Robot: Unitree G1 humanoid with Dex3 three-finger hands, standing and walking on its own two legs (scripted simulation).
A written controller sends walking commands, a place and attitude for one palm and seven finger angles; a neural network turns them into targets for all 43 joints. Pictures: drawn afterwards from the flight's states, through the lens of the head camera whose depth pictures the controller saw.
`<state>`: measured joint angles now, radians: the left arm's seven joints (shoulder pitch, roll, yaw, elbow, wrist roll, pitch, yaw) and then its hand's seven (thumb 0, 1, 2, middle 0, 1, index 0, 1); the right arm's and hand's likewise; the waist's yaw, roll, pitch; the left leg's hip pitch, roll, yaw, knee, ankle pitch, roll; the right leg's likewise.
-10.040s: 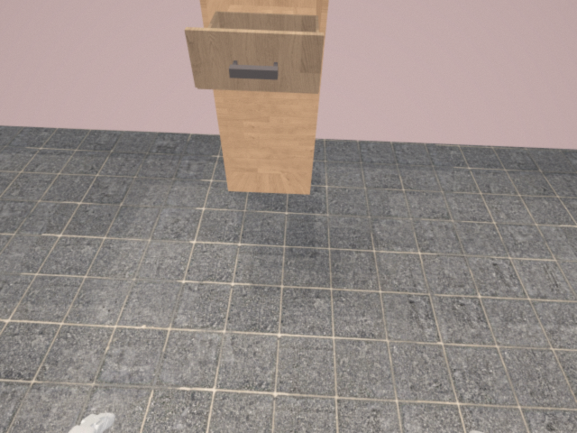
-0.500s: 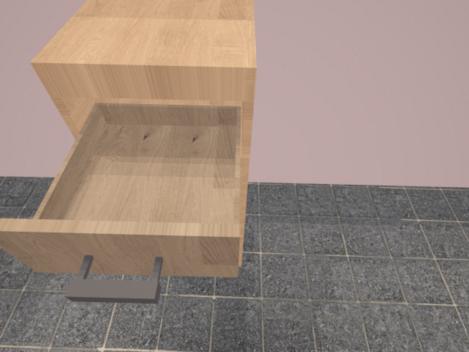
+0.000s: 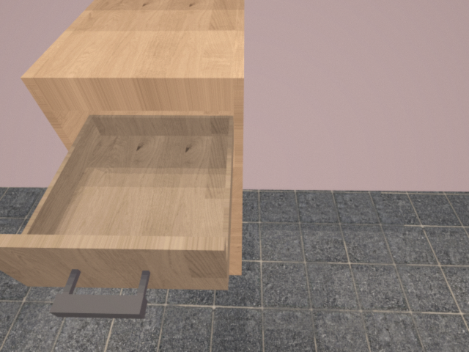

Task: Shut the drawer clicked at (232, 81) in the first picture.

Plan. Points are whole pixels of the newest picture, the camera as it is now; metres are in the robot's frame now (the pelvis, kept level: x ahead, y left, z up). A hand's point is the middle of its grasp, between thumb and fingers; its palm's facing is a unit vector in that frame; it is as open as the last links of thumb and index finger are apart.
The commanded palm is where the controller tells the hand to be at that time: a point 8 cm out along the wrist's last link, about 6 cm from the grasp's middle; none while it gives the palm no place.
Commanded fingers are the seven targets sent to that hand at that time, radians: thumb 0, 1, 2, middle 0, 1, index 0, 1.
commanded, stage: come to a stop and stand still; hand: left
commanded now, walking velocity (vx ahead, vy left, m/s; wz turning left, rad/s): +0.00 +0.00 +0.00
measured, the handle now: (105, 291) +0.20 +0.21 +0.04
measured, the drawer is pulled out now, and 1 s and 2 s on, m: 0.30 0.30 0.30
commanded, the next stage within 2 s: look again from close up in 0.52 s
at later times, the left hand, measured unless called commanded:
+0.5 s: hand out of the picture -0.03 +0.14 -0.17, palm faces +0.03 -0.98 -0.20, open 7.4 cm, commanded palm none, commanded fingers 0.00 0.90 0.90 -0.20 -0.30 -0.20 -0.30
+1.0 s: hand out of the picture -0.05 +0.14 -0.17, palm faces +0.04 -0.98 -0.19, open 7.4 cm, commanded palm none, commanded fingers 0.00 0.90 0.90 -0.20 -0.30 -0.20 -0.30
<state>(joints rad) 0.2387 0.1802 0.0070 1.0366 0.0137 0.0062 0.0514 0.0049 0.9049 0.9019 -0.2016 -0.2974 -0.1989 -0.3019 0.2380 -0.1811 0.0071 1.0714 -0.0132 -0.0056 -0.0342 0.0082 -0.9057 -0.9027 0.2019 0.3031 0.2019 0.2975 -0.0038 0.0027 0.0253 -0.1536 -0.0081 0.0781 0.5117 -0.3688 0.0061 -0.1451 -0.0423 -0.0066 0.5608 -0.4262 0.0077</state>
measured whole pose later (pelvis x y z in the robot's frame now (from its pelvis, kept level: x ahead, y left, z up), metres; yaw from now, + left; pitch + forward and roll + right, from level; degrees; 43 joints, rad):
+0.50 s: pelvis -0.02 -0.03 +0.01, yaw +0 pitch +0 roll +1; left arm 0.30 0.16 -0.01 1.09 0.02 0.00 0.04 0.01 0.90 0.90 -0.20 -0.30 -0.20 -0.30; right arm 0.26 -0.16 0.02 1.13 0.00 0.00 -0.03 0.01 -0.91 -0.90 0.20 0.30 0.20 0.30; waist 0.01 -0.01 0.03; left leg -0.14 0.04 0.05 0.44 -0.30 -0.04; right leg -0.11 0.01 -0.03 0.47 -0.35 -0.04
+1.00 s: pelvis -0.03 -0.03 +0.01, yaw +0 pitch +0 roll +1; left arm 0.31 0.14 0.00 1.11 0.01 -0.01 0.04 0.01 0.91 0.90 -0.20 -0.30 -0.20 -0.30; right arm 0.29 -0.12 0.02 1.16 0.00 -0.01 -0.03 0.01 -0.91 -0.90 0.20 0.30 0.20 0.30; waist 0.00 -0.01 0.02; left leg -0.15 0.05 0.05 0.43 -0.27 -0.04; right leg -0.13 0.02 -0.03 0.45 -0.32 -0.04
